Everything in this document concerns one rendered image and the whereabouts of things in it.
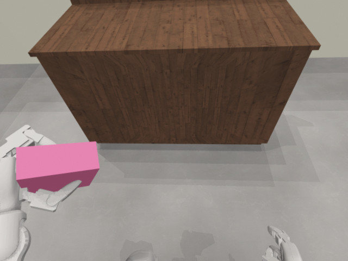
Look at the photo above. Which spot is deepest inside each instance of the table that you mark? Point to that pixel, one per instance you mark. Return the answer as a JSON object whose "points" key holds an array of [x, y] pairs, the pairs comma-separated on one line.
{"points": [[176, 71]]}

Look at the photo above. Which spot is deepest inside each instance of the robot left thigh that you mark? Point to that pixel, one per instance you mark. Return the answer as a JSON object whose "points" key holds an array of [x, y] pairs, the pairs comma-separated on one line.
{"points": [[143, 255]]}

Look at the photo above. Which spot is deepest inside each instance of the left robot hand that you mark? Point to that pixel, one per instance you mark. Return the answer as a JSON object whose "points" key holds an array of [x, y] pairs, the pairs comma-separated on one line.
{"points": [[11, 194]]}

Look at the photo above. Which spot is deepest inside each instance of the right robot hand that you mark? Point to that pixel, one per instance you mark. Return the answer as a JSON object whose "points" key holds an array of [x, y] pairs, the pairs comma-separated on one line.
{"points": [[287, 252]]}

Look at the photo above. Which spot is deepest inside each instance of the robot left forearm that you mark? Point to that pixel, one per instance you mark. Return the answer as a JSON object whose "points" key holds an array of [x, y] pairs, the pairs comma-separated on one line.
{"points": [[15, 238]]}

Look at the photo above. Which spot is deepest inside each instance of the sponge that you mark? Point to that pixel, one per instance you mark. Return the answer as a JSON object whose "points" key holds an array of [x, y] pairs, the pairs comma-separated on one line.
{"points": [[51, 167]]}

